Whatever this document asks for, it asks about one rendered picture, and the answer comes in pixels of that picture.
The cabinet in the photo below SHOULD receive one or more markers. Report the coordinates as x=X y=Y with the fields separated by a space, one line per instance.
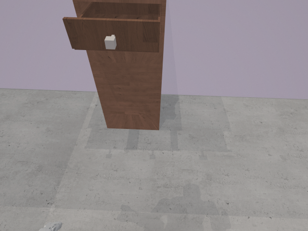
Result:
x=128 y=82

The robot left hand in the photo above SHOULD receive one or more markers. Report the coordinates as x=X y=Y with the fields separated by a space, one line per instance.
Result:
x=52 y=226

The drawer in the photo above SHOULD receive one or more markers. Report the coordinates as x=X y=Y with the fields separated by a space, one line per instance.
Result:
x=136 y=27

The handle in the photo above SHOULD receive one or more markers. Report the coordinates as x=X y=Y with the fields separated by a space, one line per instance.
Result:
x=110 y=42

